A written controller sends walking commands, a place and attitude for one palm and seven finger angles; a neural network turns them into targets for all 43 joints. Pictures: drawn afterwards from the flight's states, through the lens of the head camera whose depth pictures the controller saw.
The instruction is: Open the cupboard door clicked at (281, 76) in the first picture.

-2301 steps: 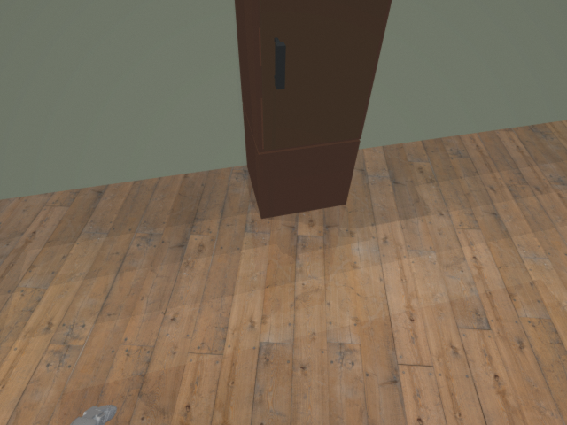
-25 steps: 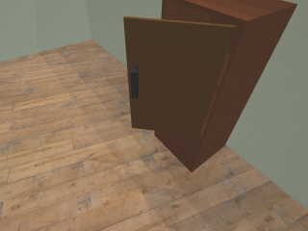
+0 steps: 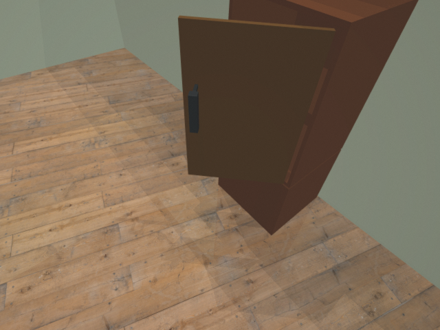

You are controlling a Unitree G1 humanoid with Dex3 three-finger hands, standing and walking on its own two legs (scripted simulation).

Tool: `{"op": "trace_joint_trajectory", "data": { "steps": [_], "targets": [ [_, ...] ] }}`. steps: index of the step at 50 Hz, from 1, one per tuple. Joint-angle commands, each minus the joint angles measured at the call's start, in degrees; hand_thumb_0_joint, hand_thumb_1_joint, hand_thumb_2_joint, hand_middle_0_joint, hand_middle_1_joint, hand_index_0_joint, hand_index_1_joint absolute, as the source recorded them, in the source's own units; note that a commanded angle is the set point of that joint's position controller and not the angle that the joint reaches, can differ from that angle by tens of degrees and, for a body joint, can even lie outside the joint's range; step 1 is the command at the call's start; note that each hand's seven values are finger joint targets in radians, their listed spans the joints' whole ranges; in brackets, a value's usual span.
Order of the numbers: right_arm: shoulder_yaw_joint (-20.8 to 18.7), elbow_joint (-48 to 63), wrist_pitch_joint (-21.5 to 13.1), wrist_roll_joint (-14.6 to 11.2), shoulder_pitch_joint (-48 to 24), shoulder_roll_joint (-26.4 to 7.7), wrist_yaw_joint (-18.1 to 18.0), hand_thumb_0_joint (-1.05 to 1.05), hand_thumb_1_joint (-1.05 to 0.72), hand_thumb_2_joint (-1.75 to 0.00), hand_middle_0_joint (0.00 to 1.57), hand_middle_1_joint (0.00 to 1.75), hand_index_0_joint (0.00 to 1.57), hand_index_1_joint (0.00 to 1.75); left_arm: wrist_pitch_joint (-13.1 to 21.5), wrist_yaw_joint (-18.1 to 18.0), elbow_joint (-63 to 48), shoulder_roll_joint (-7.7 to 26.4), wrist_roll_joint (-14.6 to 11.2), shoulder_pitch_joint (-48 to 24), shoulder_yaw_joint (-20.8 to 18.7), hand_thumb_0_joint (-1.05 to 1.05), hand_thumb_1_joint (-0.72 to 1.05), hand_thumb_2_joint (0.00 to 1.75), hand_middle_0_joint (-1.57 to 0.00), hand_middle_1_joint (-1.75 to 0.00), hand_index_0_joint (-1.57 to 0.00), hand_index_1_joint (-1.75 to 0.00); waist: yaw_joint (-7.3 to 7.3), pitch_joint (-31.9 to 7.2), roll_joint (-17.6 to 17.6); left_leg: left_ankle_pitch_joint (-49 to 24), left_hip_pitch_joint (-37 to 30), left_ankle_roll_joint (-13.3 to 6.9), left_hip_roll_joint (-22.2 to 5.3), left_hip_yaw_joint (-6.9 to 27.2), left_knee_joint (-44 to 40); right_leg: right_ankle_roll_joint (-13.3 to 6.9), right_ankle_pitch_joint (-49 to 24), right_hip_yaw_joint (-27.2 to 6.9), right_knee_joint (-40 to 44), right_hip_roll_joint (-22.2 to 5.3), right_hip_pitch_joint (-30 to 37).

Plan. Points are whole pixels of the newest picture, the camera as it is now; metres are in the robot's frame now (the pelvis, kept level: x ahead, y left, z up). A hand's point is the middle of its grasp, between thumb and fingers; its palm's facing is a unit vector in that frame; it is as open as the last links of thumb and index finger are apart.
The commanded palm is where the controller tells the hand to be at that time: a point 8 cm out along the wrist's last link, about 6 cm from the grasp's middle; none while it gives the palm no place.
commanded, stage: look again from close up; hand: left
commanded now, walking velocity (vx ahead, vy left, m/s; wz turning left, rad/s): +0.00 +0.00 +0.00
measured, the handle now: (195, 108) +0.72 +0.12 +0.00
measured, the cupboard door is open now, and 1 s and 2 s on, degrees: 44 44 44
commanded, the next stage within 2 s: shuffle to correct the standing spot in 0.62 s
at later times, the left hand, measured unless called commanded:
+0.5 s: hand out of the picture -0.01 +0.11 -0.18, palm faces +0.04 -0.99 -0.13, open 7.4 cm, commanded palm none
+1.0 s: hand out of the picture +0.03 +0.12 -0.18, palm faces +0.06 -0.99 -0.16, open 7.4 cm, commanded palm none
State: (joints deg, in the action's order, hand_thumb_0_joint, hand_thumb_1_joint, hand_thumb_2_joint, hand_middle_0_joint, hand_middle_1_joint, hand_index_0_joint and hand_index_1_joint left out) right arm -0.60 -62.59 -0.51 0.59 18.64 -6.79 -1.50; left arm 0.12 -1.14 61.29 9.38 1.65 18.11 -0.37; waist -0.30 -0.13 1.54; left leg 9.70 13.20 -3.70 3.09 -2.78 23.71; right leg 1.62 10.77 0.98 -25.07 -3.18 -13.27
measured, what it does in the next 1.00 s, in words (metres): shifts its weight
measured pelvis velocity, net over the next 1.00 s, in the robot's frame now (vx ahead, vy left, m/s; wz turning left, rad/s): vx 0.06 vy -0.04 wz -0.01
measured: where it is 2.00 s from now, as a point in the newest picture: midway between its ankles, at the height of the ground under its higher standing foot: outside the picture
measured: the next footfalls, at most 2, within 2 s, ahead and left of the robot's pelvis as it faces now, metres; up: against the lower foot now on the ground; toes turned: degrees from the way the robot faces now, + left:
right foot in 1.44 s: +0.32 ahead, -0.19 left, +0.00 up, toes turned -5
left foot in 1.86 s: +0.20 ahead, +0.05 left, +0.00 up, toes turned +4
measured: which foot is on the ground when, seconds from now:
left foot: down 0.00-1.00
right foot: down 0.00-1.00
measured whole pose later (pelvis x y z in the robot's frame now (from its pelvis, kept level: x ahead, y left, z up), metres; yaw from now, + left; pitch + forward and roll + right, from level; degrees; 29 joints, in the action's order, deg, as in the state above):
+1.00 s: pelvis +0.06 -0.04 -0.01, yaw -1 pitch +0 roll +0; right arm -0.4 -63.9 -0.9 1.0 21.1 -7.1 -1.4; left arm 1.0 -0.4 61.6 7.8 1.5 22.3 -1.2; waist -0.8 -1.4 0.5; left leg 18.9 12.1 -0.3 -0.6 -1.7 30.6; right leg -1.7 19.5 2.0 -30.7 0.4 -11.8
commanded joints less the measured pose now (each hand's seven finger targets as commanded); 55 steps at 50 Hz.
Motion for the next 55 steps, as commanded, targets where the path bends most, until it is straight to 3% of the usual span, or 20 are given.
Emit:
{"op": "trace_joint_trajectory", "data": {
  "steps": [1, 4, 14, 17, 28, 35, 36, 38, 41, 46, 52, 53, 55],
  "targets": [
    [-1.25, 2.38, -1.05, 0.26, 1.39, -7.71, -0.06, 0.00, -0.90, -0.90, 0.20, 0.30, 0.20, 0.30, 0.50, -0.41, -0.69, 2.92, -0.30, 5.69, -0.63, 0.00, 0.90, 0.90, -0.20, -0.30, -0.20, -0.30, -0.83, 4.83, -2.68, 16.93, 7.89, 0.88, -9.61, 11.44, -11.77, -2.89, 3.12, -2.41, 2.62, -1.70, 2.35],
    [-1.12, 2.23, -0.87, 0.17, 1.87, -7.38, 0.03, 0.00, -0.90, -0.90, 0.20, 0.30, 0.20, 0.30, 0.73, -0.51, -0.81, 3.15, -0.33, 5.48, -0.51, 0.00, 0.90, 0.90, -0.20, -0.30, -0.20, -0.30, -0.44, 5.71, -0.22, 14.89, 7.26, 1.02, -8.95, 10.58, -10.22, -3.08, 3.92, -3.31, 3.62, -2.03, 0.89],
    [-0.36, 1.15, -0.93, -0.02, 3.10, -5.87, -0.03, 0.00, -0.90, -0.90, 0.20, 0.30, 0.20, 0.30, 1.47, -0.74, -0.57, 3.36, -0.66, 5.88, -0.23, 0.00, 0.90, 0.90, -0.20, -0.30, -0.20, -0.30, 0.43, 4.78, 0.74, 7.15, 2.73, 1.75, -7.54, 6.89, -5.48, -3.74, 6.11, -5.74, 6.37, -3.03, -2.17],
    [-0.20, 0.90, -1.03, 0.01, 3.06, -5.61, -0.10, 0.00, -0.90, -0.90, 0.20, 0.30, 0.20, 0.30, 1.51, -0.74, -0.41, 3.15, -0.79, 5.92, -0.16, 0.00, 0.90, 0.90, -0.20, -0.30, -0.20, -0.30, 0.48, 4.31, -0.89, 6.59, 1.85, 1.90, -7.53, 6.56, -5.24, -3.84, 6.35, -6.02, 6.44, -2.97, -2.53],
    [0.20, 0.24, -1.21, 0.01, 2.94, -5.05, -0.34, 0.00, -0.90, -0.90, 0.20, 0.30, 0.20, 0.30, 1.66, -0.90, -0.29, 2.83, -0.96, 6.03, -0.18, 0.00, 0.90, 0.90, -0.20, -0.30, -0.20, -0.30, 0.11, 4.70, -1.28, 2.88, 1.85, 2.31, -7.58, 5.72, -4.15, -4.12, 3.70, -5.86, 6.27, -2.84, -0.93],
    [0.27, -0.09, -1.53, -0.05, 2.94, -5.10, -0.53, 0.00, -0.90, -0.90, 0.20, 0.30, 0.20, 0.30, 1.80, -1.00, -0.38, 2.78, -0.94, 5.68, -0.23, 0.00, 0.90, 0.90, -0.20, -0.30, -0.20, -0.30, -0.17, 3.12, -0.95, -1.86, 0.75, 2.23, -8.25, 5.65, -3.80, -4.18, -2.44, -5.18, 4.91, -2.65, 1.70],
    [0.27, -0.18, -1.50, -0.05, 3.06, -5.13, -0.54, 0.00, -0.90, -0.90, 0.20, 0.30, 0.20, 0.30, 1.76, -1.00, -0.41, 2.88, -0.96, 5.39, -0.24, 0.00, 0.90, 0.90, -0.20, -0.30, -0.20, -0.30, -0.11, 3.46, -0.78, -1.45, 0.90, 2.33, -8.33, 5.50, -3.99, -4.12, -1.93, -4.97, 4.96, -2.67, 1.64],
    [0.17, -0.60, -1.28, 0.30, 3.93, -5.31, -0.42, 0.00, -0.90, -0.90, 0.20, 0.30, 0.20, 0.30, 1.56, -0.80, -0.17, 2.78, -0.80, 5.99, -0.50, 0.00, 0.90, 0.90, -0.20, -0.30, -0.20, -0.30, -0.11, 3.30, -0.79, 6.22, 0.84, 2.15, -8.01, 5.22, -4.14, -4.46, 6.27, -5.08, 4.82, -2.16, 1.07],
    [-0.23, -0.24, -0.92, 0.66, 4.12, -5.59, -0.12, 0.00, -0.90, -0.90, 0.20, 0.30, 0.20, 0.30, 1.09, -0.26, -0.89, 3.34, -0.41, 6.08, -1.26, 0.00, 0.90, 0.90, -0.20, -0.30, -0.20, -0.30, -0.37, 6.22, -0.38, 16.36, 4.01, 1.44, -7.82, 5.72, -4.47, -5.30, 17.09, -6.06, 4.75, -1.86, -1.37],
    [-0.45, 0.95, -1.16, 0.71, 3.99, -5.10, 0.10, 0.00, -0.90, -0.90, 0.20, 0.30, 0.20, 0.30, 1.17, 0.27, -1.37, 3.73, -0.31, 7.81, -1.99, 0.00, 0.90, 0.90, -0.20, -0.30, -0.20, -0.30, -0.88, 10.20, 1.01, 17.87, 7.83, 0.85, -6.87, 4.79, -1.12, -6.78, 21.30, -8.45, 5.18, -2.72, -2.69],
    [-0.25, 2.05, -2.59, 0.57, 4.22, -3.72, 0.17, 0.00, -0.90, -0.90, 0.20, 0.30, 0.20, 0.30, 1.98, 0.27, -0.55, 4.83, -0.52, 10.82, -3.04, 0.00, 0.90, 0.90, -0.20, -0.30, -0.20, -0.30, -0.79, 7.44, 3.46, 8.44, 8.14, 1.30, -4.68, -0.15, 8.20, -9.83, 11.55, -10.99, 3.65, -5.96, 2.34],
    [-0.23, 1.95, -2.81, 0.49, 4.76, -3.67, 0.17, 0.00, -0.90, -0.90, 0.20, 0.30, 0.20, 0.30, 2.09, 0.30, -0.51, 4.95, -0.54, 10.64, -3.12, 0.00, 0.90, 0.90, -0.20, -0.30, -0.20, -0.30, -0.48, 6.67, 3.64, 7.44, 6.87, 1.20, -4.79, -0.28, 8.14, -9.92, 9.11, -10.20, 2.45, -5.90, 2.30],
    [-0.46, 1.05, -3.26, 0.37, 7.22, -4.55, 0.04, 0.00, -0.90, -0.90, 0.20, 0.30, 0.20, 0.30, 2.21, 0.37, -0.91, 4.04, -0.42, 9.32, -2.98, 0.00, 0.90, 0.90, -0.20, -0.30, -0.20, -0.30, 1.11, 5.33, -1.08, 0.32, 0.24, 0.27, -6.75, 1.85, 5.08, -8.60, 2.01, -5.72, -4.01, -3.14, -0.86]
  ]
}}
